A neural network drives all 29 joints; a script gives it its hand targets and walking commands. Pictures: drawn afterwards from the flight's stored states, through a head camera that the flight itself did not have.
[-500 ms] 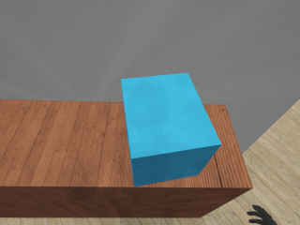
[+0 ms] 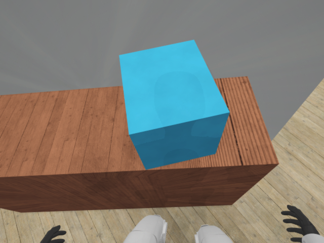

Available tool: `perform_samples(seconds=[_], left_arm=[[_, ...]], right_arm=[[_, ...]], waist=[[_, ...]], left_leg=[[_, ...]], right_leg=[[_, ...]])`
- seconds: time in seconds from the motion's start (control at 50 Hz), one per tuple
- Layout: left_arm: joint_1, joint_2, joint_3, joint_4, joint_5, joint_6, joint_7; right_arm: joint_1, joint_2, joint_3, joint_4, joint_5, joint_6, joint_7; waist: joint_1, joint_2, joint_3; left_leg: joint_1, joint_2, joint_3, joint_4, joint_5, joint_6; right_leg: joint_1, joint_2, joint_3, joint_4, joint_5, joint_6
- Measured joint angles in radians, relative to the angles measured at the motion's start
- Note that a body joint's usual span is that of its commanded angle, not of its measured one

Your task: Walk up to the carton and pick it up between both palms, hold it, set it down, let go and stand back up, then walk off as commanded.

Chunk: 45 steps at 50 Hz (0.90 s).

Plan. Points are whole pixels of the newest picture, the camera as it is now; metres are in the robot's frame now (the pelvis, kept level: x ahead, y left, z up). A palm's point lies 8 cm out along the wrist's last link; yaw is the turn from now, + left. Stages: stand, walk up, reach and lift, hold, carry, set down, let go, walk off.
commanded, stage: walk off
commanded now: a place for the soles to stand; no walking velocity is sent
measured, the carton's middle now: (169, 106) +0.46 +0.00 +0.01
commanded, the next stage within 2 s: stand in 1.90 s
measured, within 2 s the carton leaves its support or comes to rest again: neither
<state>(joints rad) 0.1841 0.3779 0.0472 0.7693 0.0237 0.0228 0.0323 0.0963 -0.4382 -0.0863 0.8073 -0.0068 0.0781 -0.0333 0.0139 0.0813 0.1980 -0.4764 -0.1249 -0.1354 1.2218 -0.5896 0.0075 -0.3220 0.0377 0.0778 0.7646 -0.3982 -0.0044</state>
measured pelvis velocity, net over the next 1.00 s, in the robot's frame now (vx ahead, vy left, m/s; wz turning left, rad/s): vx -0.25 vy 0.03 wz -0.09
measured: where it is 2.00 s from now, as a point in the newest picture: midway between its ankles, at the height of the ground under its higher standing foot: outside the picture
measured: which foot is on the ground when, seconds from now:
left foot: up 0.00-0.18, down 0.20-0.82, up 0.84-1.00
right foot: down 0.00-0.24, up 0.26-0.76, down 0.78-1.00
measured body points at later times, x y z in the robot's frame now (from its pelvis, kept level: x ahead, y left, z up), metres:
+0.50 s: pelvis -0.09 +0.06 +0.00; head -0.03 +0.11 +0.44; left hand +0.04 +0.39 -0.13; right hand +0.02 -0.26 -0.06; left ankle -0.05 +0.15 -0.71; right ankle -0.13 -0.10 -0.61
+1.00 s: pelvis -0.25 +0.03 -0.01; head -0.23 -0.02 +0.44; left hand -0.11 +0.34 -0.07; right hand -0.20 -0.31 -0.14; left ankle -0.21 +0.18 -0.63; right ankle -0.19 -0.08 -0.71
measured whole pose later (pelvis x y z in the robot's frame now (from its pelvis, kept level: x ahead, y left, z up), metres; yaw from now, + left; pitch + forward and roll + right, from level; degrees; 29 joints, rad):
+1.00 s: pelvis -0.25 +0.03 -0.01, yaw -5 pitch -5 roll +1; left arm 0.20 0.36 0.07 0.74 0.03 0.03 0.01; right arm 0.25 -0.47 -0.08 0.83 0.00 0.04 -0.03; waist 0.00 0.10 0.15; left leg -0.55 -0.15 -0.18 1.31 -0.46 0.02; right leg -0.39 0.03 0.05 0.82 -0.34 -0.02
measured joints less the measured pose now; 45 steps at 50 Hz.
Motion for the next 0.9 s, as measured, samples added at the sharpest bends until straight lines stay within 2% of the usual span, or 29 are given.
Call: perform_samples(seconds=[0.06, 0.12, 0.16, 0.2, 0.22, 0.24, 0.26, 0.3, 0.32, 0.38, 0.44, 0.56, 0.7, 0.76, 0.78, 0.8, 0.82, 0.84, 0.86, 0.9], left_arm=[[-0.013, 0.007, 0.008, -0.034, -0.003, -0.009, 0.007], [-0.024, 0.022, 0.01, -0.055, -0.002, -0.014, 0.01], [-0.028, 0.037, 0.011, -0.067, -0.002, -0.013, 0.009], [-0.032, 0.055, 0.01, -0.069, -0.007, -0.009, 0.006], [-0.042, 0.07, 0.012, -0.062, -0.012, -0.005, 0.003], [-0.046, 0.082, 0.015, -0.053, -0.019, 0.0, 0.003], [-0.044, 0.087, 0.017, -0.045, -0.025, 0.005, 0.004], [-0.035, 0.089, 0.017, -0.026, -0.026, 0.014, 0.008], [-0.032, 0.09, 0.017, -0.017, -0.025, 0.016, 0.009], [-0.008, 0.1, 0.025, -0.004, -0.03, 0.015, 0.012], [0.009, 0.107, 0.026, -0.005, -0.031, 0.014, 0.008], [-0.004, 0.108, 0.025, -0.021, -0.02, 0.017, -0.003], [-0.014, 0.114, 0.036, -0.03, -0.015, 0.017, -0.01], [-0.014, 0.108, 0.042, -0.035, -0.013, 0.017, -0.016], [-0.013, 0.103, 0.044, -0.037, -0.013, 0.016, -0.019], [-0.018, 0.088, 0.046, -0.034, -0.012, 0.014, -0.023], [-0.019, 0.067, 0.046, -0.033, -0.01, 0.013, -0.028], [-0.009, 0.052, 0.042, -0.039, -0.004, 0.011, -0.032], [0.003, 0.042, 0.037, -0.043, 0.005, 0.012, -0.034], [0.023, 0.023, 0.031, -0.031, 0.014, 0.014, -0.031]], right_arm=[[0.003, -0.009, -0.001, -0.018, 0.002, -0.004, 0.001], [-0.009, -0.015, -0.001, -0.044, 0.003, -0.011, 0.007], [-0.018, -0.015, -0.002, -0.058, 0.003, -0.018, 0.013], [-0.023, -0.011, -0.005, -0.066, 0.003, -0.029, 0.02], [-0.028, 0.003, -0.007, -0.063, 0.0, -0.036, 0.023], [-0.028, 0.021, -0.005, -0.062, -0.005, -0.041, 0.026], [-0.02, 0.032, 0.002, -0.067, -0.009, -0.045, 0.027], [0.01, 0.044, 0.011, -0.076, -0.014, -0.051, 0.03], [0.026, 0.049, 0.015, -0.077, -0.017, -0.052, 0.028], [0.05, 0.065, 0.028, -0.073, -0.016, -0.048, 0.018], [0.05, 0.075, 0.035, -0.079, -0.003, -0.056, 0.007], [0.065, 0.066, 0.031, -0.091, 0.002, -0.065, 0.002], [0.089, 0.047, 0.02, -0.099, -0.01, -0.06, 0.008], [0.1, 0.03, 0.015, -0.1, -0.014, -0.053, 0.011], [0.102, 0.022, 0.014, -0.099, -0.014, -0.048, 0.012], [0.099, 0.008, 0.01, -0.092, -0.014, -0.041, 0.011], [0.099, -0.004, 0.005, -0.081, -0.014, -0.034, 0.008], [0.105, -0.008, 0.002, -0.065, -0.009, -0.027, 0.004], [0.114, -0.006, 0.002, -0.045, -0.009, -0.023, -0.002], [0.127, -0.004, 0.003, -0.009, -0.008, -0.022, -0.004]], waist=[[0.006, -0.013, 0.01], [0.01, -0.03, 0.023], [0.012, -0.046, 0.032], [0.012, -0.064, 0.035], [0.017, -0.099, 0.052], [0.027, -0.137, 0.064], [0.03, -0.154, 0.063], [0.006, -0.148, 0.045], [-0.007, -0.144, 0.034], [-0.021, -0.155, 0.001], [-0.036, -0.167, 0.001], [-0.059, -0.159, 0.011], [-0.078, -0.128, 0.021], [-0.078, -0.101, 0.021], [-0.078, -0.087, 0.021], [-0.083, -0.053, 0.037], [-0.094, -0.012, 0.053], [-0.098, 0.006, 0.048], [-0.086, 0.003, 0.028], [-0.047, -0.014, -0.011]], left_leg=[[0.03, 0.009, 0.011, -0.029, 0.013, -0.012], [0.059, 0.028, 0.012, -0.107, 0.004, -0.005], [0.088, 0.051, 0.015, -0.2, 0.012, 0.006], [0.136, 0.084, 0.032, -0.361, 0.096, 0.019], [0.144, 0.069, 0.056, -0.382, 0.146, 0.022], [0.15, 0.052, 0.082, -0.385, 0.159, 0.024], [0.148, 0.048, 0.095, -0.38, 0.157, 0.027], [0.137, 0.063, 0.079, -0.365, 0.149, 0.031], [0.135, 0.071, 0.069, -0.368, 0.152, 0.032], [0.136, 0.09, 0.079, -0.408, 0.184, 0.032], [0.141, 0.099, 0.1, -0.445, 0.219, 0.039], [0.095, 0.107, 0.124, -0.462, 0.277, 0.043], [0.003, 0.129, 0.15, -0.419, 0.324, 0.027], [-0.046, 0.15, 0.156, -0.389, 0.345, 0.011], [-0.063, 0.157, 0.154, -0.376, 0.352, 0.003], [-0.071, 0.172, 0.135, -0.362, 0.358, -0.005], [-0.076, 0.181, 0.101, -0.343, 0.322, 0.005], [-0.089, 0.156, 0.063, -0.308, 0.24, 0.011], [-0.106, 0.11, 0.03, -0.249, 0.155, 0.015], [-0.122, 0.027, -0.006, -0.107, 0.084, 0.026]], right_leg=[[-0.011, -0.008, -0.008, 0.003, 0.01, 0.007], [-0.038, -0.018, -0.014, 0.018, 0.019, 0.019], [-0.06, -0.025, -0.015, 0.033, 0.025, 0.031], [-0.087, -0.033, -0.015, 0.058, 0.026, 0.047], [-0.095, -0.051, 0.003, 0.079, 0.023, 0.049], [-0.106, -0.061, 0.036, 0.104, 0.032, 0.031], [-0.12, -0.041, 0.068, 0.149, -0.026, 0.015], [-0.145, 0.032, 0.093, 0.299, -0.169, -0.004], [-0.154, 0.065, 0.097, 0.376, -0.195, -0.01], [-0.179, 0.121, 0.105, 0.532, -0.177, -0.013], [-0.166, 0.131, 0.106, 0.579, -0.156, 0.004], [-0.132, 0.104, 0.111, 0.514, -0.152, 0.023], [-0.095, 0.061, 0.067, 0.372, -0.183, 0.008], [-0.057, 0.038, 0.022, 0.237, -0.193, -0.009], [-0.034, 0.029, 0.001, 0.167, -0.162, -0.017], [-0.027, 0.039, -0.025, 0.137, -0.07, -0.019], [-0.016, 0.056, -0.053, 0.129, -0.037, -0.021], [-0.019, 0.058, -0.068, 0.132, -0.033, -0.023], [-0.033, 0.045, -0.064, 0.143, -0.037, -0.024], [-0.056, 0.016, -0.035, 0.145, -0.034, -0.029]])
